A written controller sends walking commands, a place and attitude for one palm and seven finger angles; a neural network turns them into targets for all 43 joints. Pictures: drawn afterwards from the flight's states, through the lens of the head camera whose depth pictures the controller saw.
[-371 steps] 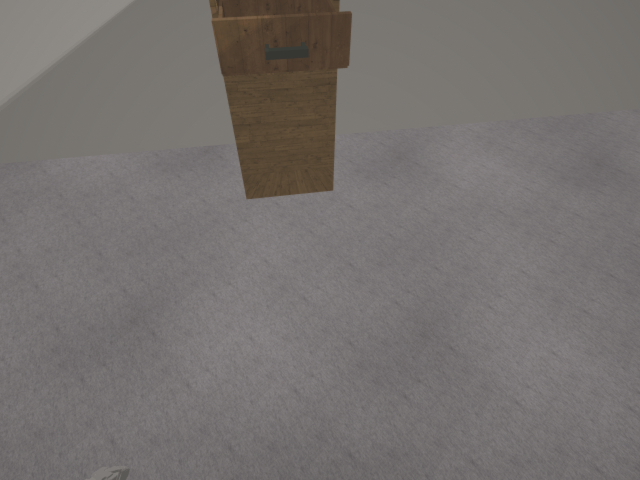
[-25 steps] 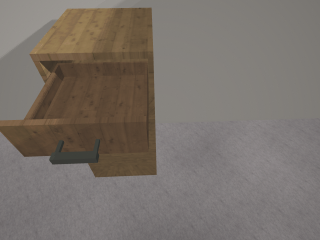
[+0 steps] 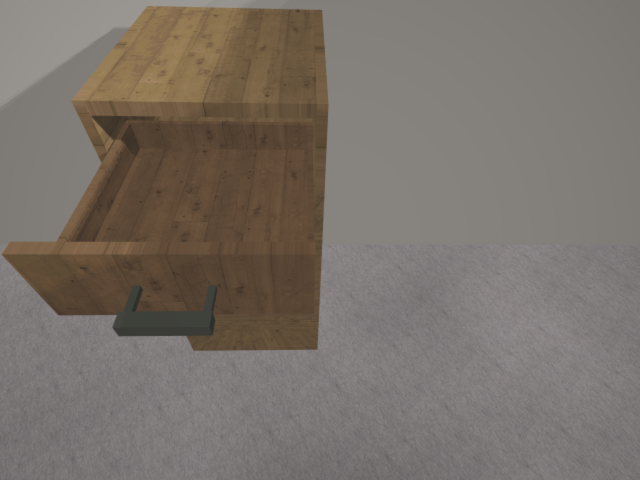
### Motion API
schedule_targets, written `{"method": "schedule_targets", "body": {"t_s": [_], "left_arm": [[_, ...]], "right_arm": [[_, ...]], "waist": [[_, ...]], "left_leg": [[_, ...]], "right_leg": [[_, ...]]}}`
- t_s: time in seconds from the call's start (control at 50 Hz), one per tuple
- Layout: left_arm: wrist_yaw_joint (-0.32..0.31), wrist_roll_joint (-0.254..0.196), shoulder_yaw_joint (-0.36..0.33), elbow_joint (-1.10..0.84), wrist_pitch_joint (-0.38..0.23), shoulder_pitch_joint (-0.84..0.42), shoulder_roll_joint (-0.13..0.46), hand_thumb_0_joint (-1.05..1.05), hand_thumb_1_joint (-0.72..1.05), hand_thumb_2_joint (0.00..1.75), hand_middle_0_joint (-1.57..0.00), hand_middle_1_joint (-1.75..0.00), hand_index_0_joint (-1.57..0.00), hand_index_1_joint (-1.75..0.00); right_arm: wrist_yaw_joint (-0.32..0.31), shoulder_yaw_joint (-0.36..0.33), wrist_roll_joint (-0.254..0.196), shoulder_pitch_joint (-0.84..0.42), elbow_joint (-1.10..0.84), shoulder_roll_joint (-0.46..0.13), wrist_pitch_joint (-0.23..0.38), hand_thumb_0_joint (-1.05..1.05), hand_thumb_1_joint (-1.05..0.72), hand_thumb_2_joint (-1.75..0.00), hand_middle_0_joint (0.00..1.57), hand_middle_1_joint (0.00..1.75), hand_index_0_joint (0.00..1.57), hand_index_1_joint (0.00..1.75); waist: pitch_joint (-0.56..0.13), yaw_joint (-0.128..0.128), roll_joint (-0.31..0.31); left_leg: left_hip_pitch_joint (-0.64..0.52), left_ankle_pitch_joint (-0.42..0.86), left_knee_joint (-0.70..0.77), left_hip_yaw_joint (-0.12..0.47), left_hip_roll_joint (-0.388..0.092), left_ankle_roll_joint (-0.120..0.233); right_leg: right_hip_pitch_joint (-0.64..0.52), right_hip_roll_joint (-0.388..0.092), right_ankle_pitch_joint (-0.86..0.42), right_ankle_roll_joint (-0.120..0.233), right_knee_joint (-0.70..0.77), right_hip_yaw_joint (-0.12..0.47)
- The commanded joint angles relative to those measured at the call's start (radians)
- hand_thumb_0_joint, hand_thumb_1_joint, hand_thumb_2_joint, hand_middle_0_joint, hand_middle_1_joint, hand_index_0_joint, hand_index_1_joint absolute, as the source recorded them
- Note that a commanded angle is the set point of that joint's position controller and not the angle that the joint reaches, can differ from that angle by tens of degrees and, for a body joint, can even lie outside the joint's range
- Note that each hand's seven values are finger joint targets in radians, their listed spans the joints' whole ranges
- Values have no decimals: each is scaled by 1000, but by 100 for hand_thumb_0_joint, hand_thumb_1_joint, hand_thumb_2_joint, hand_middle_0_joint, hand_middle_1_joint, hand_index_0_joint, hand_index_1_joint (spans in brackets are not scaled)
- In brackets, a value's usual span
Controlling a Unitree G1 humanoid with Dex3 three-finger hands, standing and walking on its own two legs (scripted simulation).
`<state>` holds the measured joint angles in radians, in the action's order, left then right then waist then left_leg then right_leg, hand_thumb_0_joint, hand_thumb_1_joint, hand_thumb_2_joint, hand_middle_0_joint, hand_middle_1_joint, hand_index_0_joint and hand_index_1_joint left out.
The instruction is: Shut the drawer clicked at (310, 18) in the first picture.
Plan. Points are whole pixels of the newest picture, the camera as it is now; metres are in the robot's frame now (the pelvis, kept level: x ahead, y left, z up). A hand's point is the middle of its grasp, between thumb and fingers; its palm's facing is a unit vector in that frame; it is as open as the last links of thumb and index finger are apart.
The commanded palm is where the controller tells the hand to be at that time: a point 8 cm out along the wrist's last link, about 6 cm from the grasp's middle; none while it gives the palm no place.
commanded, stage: raise the hand and make a fist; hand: left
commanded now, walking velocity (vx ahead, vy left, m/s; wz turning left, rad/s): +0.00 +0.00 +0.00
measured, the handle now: (169, 308) +0.30 +0.22 +0.04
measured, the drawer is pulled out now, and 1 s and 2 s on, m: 0.30 0.30 0.30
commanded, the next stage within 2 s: bring the fist close to the handle in 1.82 s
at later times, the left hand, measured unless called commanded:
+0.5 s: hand out of the picture +0.12 +0.16 +0.00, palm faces +0.16 -0.98 -0.07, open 5.2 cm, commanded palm +0.09 +0.22 +0.01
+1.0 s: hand (160, 454) +0.14 +0.17 +0.06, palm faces +0.11 -0.99 -0.08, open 3.1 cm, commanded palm +0.08 +0.21 +0.09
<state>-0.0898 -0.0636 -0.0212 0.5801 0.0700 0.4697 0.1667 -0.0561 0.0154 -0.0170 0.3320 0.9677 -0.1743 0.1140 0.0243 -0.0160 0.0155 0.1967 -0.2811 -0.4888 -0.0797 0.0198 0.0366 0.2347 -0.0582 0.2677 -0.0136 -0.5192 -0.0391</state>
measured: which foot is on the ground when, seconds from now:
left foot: down 0.00-1.00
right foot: down 0.00-1.00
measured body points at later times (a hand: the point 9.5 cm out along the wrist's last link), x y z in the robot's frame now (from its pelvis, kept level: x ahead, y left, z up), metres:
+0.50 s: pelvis -0.01 -0.04 -0.07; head +0.03 -0.03 +0.37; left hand +0.11 +0.22 +0.01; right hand +0.24 -0.23 -0.12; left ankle -0.01 +0.09 -0.74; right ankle +0.00 -0.14 -0.74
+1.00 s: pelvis -0.01 -0.02 -0.04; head +0.00 -0.03 +0.41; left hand +0.12 +0.22 +0.07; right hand +0.19 -0.26 -0.09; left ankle -0.01 +0.09 -0.74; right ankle +0.00 -0.14 -0.74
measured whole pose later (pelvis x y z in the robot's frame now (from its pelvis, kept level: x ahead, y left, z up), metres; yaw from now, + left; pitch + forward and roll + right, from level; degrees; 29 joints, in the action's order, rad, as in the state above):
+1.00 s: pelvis -0.01 -0.02 -0.04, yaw +2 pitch +5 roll -1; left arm 0.21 -0.28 -0.16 -0.38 -0.28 0.73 0.22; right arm -0.07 -0.02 -0.06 0.27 0.54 -0.24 0.31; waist -0.11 -0.03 -0.03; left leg 0.52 -0.45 -0.88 -0.01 -0.03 0.00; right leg 0.51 -0.02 0.42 0.01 -0.84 -0.10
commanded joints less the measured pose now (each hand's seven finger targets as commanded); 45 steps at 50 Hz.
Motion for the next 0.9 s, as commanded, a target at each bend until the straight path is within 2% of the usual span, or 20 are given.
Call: {"method": "schedule_targets", "body": {"t_s": [0.0, 0.02, 0.04, 0.06, 0.1, 0.14, 0.16, 0.2, 0.24, 0.28, 0.36, 0.42, 0.46, 0.5, 0.56, 0.64, 0.66, 0.72, 0.76, 0.88], "left_arm": [[-52, -75, 43, -753, -161, -115, -2, 0, 90, 90, -30, -41, -30, -41], [-40, -64, -4, -733, -209, -61, 27, 0, 90, 90, -32, -43, -32, -43], [-8, -77, -6, -657, -260, 105, -27, 0, 90, 90, -34, -45, -34, -45], [33, -83, -19, -601, -317, 248, -46, 0, 90, 90, -36, -47, -36, -47], [151, -128, -20, -559, -469, 363, -99, 0, 90, 90, -40, -52, -40, -52], [280, -165, -89, -578, -636, 407, -44, 0, 90, 90, -44, -56, -44, -56], [309, -155, -177, -569, -674, 442, 35, 0, 90, 90, -46, -58, -46, -58], [337, -145, -170, -833, -724, 342, 86, 0, 90, 90, -50, -62, -50, -62], [316, -168, -205, -949, -712, 310, 106, 0, 90, 90, -54, -67, -54, -67], [288, -200, -213, -1030, -694, 199, 106, 0, 90, 90, -58, -71, -58, -71], [319, -203, -143, -1107, -659, 106, 93, 0, 90, 90, -66, -80, -66, -80], [385, -213, -147, -1036, -583, 106, 125, 0, 90, 90, -72, -86, -72, -86], [415, -227, -219, -953, -510, 153, 174, 0, 90, 90, -76, -91, -76, -91], [423, -252, -259, -986, -456, 192, 181, 0, 90, 90, -80, -95, -80, -95], [393, -286, -345, -945, -401, 257, 203, 0, 90, 90, -86, -101, -86, -101], [362, -296, -329, -1002, -422, 251, 179, 0, 90, 90, -94, -110, -94, -110], [357, -293, -325, -1004, -431, 248, 187, 0, 90, 90, -96, -112, -96, -112], [364, -284, -265, -1048, -448, 274, 152, 0, 90, 90, -102, -119, -102, -119], [358, -283, -257, -1038, -447, 262, 159, 0, 90, 90, -106, -123, -106, -123], [298, -240, -252, -1165, -428, 275, 178, 0, 90, 90, -118, -136, -118, -136]], "right_arm": [[-22, -51, -23, -148, -301, -184, 226, 0, -90, -90, 20, 30, 20, 30], [-15, -65, -6, -141, -324, -193, 237, 0, -90, -90, 20, 30, 20, 30], [-4, -77, 5, -161, -354, -183, 242, 0, -90, -90, 20, 30, 20, 30], [14, -88, 2, -179, -390, -180, 241, 0, -90, -90, 20, 30, 20, 30], [50, -104, 10, -198, -434, -172, 225, 0, -90, -90, 20, 30, 20, 30], [84, -123, 16, -234, -480, -180, 209, 0, -90, -90, 20, 30, 20, 30], [95, -134, 10, -234, -499, -177, 196, 0, -90, -90, 20, 30, 20, 30], [99, -127, 15, -257, -584, -169, 193, 0, -90, -90, 20, 30, 20, 30], [85, -119, 15, -233, -613, -151, 179, 0, -90, -90, 20, 30, 20, 30], [63, -112, 7, -221, -625, -155, 160, 0, -90, -90, 20, 30, 20, 30], [26, -93, -4, -155, -620, -169, 160, 0, -90, -90, 20, 30, 20, 30], [5, -86, -19, -152, -608, -170, 165, 0, -90, -90, 20, 30, 20, 30], [-9, -82, -31, -179, -605, -165, 161, 0, -90, -90, 20, 30, 20, 30], [-15, -78, -36, -187, -614, -151, 162, 0, -90, -90, 20, 30, 20, 30], [-23, -68, -38, -225, -605, -129, 157, 0, -90, -90, 20, 30, 20, 30], [-22, -64, -39, -210, -597, -123, 178, 0, -90, -90, 20, 30, 20, 30], [-22, -61, -38, -220, -596, -129, 187, 0, -90, -90, 20, 30, 20, 30], [-12, -63, -42, -190, -596, -138, 225, 0, -90, -90, 20, 30, 20, 30], [-13, -63, -45, -196, -587, -144, 241, 0, -90, -90, 20, 30, 20, 30], [-9, -61, -48, -182, -599, -146, 259, 0, -90, -90, 20, 30, 20, 30]], "waist": [[-23, 62, -127], [-40, 64, -39], [-27, 28, 79], [-35, -10, 104], [-65, -38, 200], [-124, -49, 145], [-138, -72, 64], [-301, -77, -68], [-354, -65, -140], [-266, -12, -113], [-293, 66, -78], [-258, 71, -48], [-260, 41, 1], [-331, 4, -26], [-315, -35, 25], [-251, -31, 3], [-239, -29, 51], [-235, -22, -24], [-188, -11, 31], [-187, -33, -49]], "left_leg": [[89, 67, 58, 133, -44, -47], [135, 40, 14, 134, -36, -42], [200, 40, -29, 130, -37, -43], [241, 70, -73, 113, -31, -50], [344, 78, -190, 84, -27, -60], [433, 97, -300, 64, -14, -67], [463, 110, -326, 57, -11, -68], [455, 140, -380, 41, -11, -43], [435, 156, -405, 53, -15, -33], [487, -2, -419, 78, -15, -26], [463, 32, -486, 100, -23, -2], [496, -9, -488, 102, -24, -2], [512, -8, -476, 103, -21, -5], [470, 31, -440, 101, -17, -9], [467, 58, -400, 110, -18, -19], [431, 49, -346, 105, -18, -22], [430, 45, -340, 111, -22, -18], [383, 42, -317, 101, -18, -18], [386, 11, -312, 108, -20, -16], [321, 6, -251, 102, -21, -14]], "right_leg": [[128, 46, 4, 37, -12, -67], [160, 50, 18, 37, -17, -79], [194, 60, 46, 36, -49, -100], [206, 65, 54, 41, -80, -104], [296, 76, 34, 41, -200, -113], [328, 68, -57, 50, -308, -93], [326, 59, -87, 58, -344, -77], [324, 56, -110, 59, -408, -39], [342, 63, -101, 59, -416, -28], [419, 69, 62, 53, -373, -6], [435, 70, -10, 38, -357, 11], [413, 60, 47, 29, -297, 43], [355, 56, 67, 23, -260, 72], [271, 37, 13, 16, -245, 77], [191, 25, -77, 0, -229, 79], [210, 28, -44, -1, -201, 58], [210, 30, -26, -2, -192, 58], [229, 36, 1, 8, -182, 40], [243, 37, 66, 9, -153, 48], [231, 55, 94, 31, -159, -1]]}}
